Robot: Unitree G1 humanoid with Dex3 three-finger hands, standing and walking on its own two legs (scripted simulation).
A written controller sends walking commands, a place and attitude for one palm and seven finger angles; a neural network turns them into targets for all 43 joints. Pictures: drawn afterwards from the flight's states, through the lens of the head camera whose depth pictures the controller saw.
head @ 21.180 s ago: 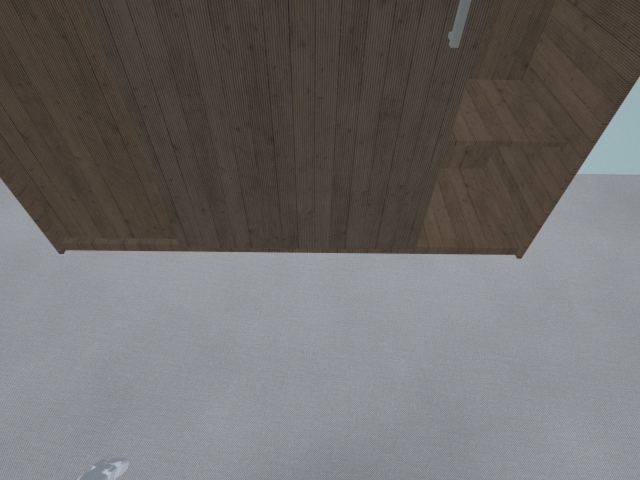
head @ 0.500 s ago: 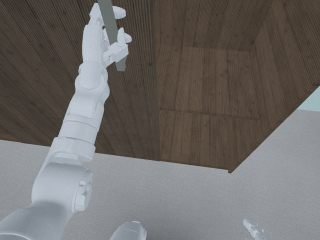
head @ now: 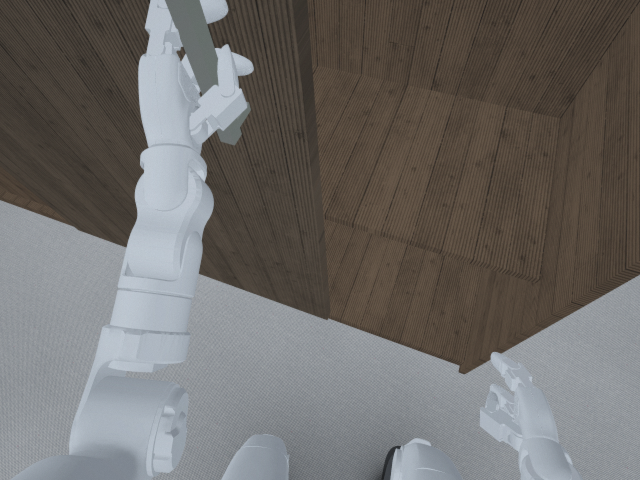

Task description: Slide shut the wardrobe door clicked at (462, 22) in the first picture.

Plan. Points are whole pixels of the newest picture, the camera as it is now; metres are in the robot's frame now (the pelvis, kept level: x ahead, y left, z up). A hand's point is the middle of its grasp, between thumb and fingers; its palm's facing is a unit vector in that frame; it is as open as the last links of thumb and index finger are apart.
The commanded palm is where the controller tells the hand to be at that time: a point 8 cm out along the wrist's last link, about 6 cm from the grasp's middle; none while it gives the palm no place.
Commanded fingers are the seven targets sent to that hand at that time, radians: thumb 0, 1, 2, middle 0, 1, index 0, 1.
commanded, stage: step sideways, sliding the door along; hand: left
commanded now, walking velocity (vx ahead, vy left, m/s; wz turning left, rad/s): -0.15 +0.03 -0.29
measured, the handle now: (214, 51) +0.47 +0.19 +0.21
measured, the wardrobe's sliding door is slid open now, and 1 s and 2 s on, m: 0.41 0.20 0.00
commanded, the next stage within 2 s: none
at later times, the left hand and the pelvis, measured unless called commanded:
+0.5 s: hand (336, 129) +0.40 +0.05 +0.19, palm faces +0.04 -1.00 -0.05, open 6.8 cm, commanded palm +0.37 +0.04 +0.20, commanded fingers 0.00 0.90 0.90 -0.45 -1.40 -0.45 -1.40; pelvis +0.05 -0.03 +0.00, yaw -2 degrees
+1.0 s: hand (451, 154) +0.38 -0.05 +0.19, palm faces +0.04 -1.00 -0.07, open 6.6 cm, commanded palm +0.35 -0.06 +0.19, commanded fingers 0.00 0.90 0.90 -0.45 -1.40 -0.45 -1.40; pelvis -0.01 -0.12 -0.01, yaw -9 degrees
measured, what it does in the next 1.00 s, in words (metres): steps to the right: right foot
